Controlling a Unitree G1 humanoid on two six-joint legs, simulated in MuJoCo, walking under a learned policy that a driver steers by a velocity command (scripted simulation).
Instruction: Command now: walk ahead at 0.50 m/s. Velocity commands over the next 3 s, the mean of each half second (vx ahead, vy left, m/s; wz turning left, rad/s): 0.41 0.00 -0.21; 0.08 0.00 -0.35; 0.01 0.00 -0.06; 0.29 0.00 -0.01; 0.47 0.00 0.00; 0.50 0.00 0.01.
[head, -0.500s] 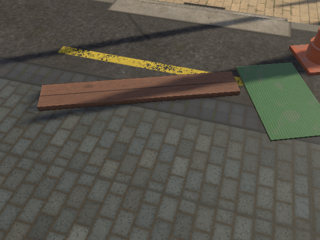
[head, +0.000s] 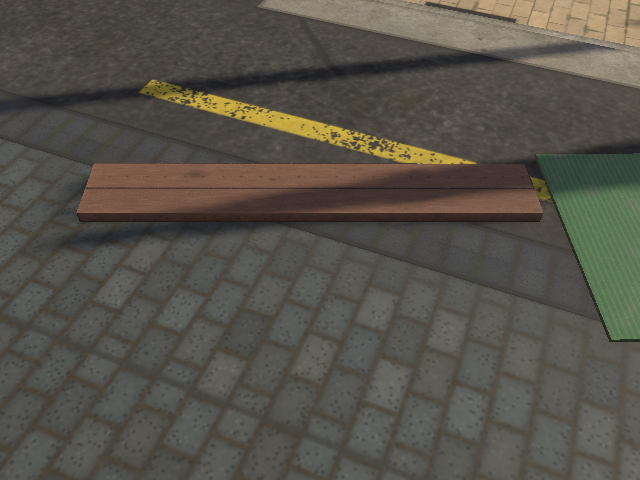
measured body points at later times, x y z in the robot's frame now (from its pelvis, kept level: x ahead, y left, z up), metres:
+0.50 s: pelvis +0.31 +0.09 -0.15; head +0.36 +0.10 +0.29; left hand +0.43 +0.33 -0.30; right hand +0.26 -0.15 -0.29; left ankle +0.31 +0.18 -0.88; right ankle +0.42 -0.03 -0.81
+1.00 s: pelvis +0.40 +0.08 -0.15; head +0.41 +0.06 +0.30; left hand +0.56 +0.28 -0.28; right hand +0.40 -0.18 -0.29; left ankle +0.45 +0.21 -0.86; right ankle +0.47 +0.00 -0.88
